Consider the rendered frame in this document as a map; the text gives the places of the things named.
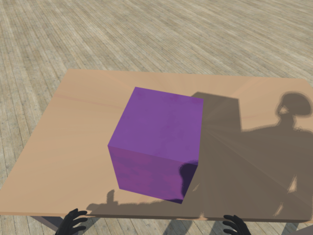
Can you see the left robot hand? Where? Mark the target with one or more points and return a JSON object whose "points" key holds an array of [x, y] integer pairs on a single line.
{"points": [[68, 222]]}

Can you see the right robot hand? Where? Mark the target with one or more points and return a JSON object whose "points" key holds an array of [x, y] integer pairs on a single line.
{"points": [[238, 225]]}

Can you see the table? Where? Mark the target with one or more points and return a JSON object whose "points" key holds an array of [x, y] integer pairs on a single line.
{"points": [[255, 156]]}

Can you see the carton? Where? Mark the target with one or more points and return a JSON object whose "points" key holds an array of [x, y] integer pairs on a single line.
{"points": [[155, 146]]}

